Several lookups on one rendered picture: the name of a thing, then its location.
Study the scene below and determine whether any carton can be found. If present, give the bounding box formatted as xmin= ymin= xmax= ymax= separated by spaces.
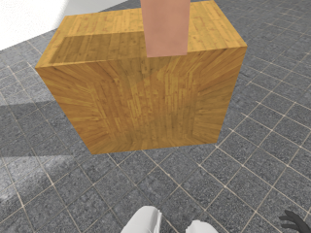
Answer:
xmin=140 ymin=0 xmax=190 ymax=57

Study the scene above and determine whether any robot thigh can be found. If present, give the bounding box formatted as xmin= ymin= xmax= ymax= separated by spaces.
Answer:
xmin=186 ymin=221 xmax=219 ymax=233
xmin=121 ymin=206 xmax=162 ymax=233

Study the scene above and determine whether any robot right thigh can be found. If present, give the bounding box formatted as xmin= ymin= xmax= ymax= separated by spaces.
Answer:
xmin=186 ymin=221 xmax=219 ymax=233

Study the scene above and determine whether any robot left thigh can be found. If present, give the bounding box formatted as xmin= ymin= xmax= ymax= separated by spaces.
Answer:
xmin=121 ymin=206 xmax=162 ymax=233

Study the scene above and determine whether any robot right hand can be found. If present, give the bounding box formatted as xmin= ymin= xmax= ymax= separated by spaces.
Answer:
xmin=279 ymin=210 xmax=311 ymax=233

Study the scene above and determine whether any pedestal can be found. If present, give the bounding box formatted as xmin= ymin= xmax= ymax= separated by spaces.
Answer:
xmin=35 ymin=0 xmax=248 ymax=154

